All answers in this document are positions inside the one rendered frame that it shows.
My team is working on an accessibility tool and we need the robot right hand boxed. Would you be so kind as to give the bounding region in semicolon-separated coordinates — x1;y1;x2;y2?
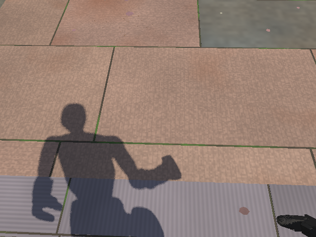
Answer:
276;214;316;237

